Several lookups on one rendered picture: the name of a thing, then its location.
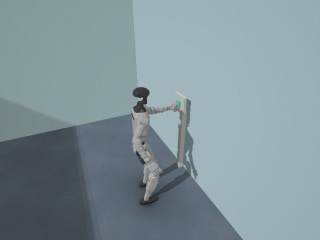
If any right robot upper arm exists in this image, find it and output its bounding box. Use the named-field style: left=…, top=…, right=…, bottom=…
left=132, top=113, right=149, bottom=145

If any robot right forearm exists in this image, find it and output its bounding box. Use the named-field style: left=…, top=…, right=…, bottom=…
left=134, top=139, right=153, bottom=165

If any left robot hand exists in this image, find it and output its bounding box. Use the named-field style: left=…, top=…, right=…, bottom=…
left=168, top=102, right=179, bottom=112

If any humanoid robot head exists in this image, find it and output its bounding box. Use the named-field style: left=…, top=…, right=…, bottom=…
left=132, top=87, right=150, bottom=113

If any button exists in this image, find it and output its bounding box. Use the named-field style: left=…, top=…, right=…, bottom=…
left=176, top=100, right=181, bottom=108

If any left robot upper arm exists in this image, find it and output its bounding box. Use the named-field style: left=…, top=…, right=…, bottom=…
left=134, top=103, right=156, bottom=115

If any panel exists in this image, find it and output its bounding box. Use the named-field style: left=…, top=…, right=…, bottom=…
left=174, top=91, right=187, bottom=168

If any robot left forearm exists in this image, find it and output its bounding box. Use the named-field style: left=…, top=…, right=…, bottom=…
left=153, top=105, right=169, bottom=114

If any robot torso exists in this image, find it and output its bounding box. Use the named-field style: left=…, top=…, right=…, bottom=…
left=131, top=108, right=150, bottom=157

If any right robot hand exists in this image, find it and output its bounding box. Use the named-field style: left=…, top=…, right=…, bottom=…
left=148, top=161, right=163, bottom=177

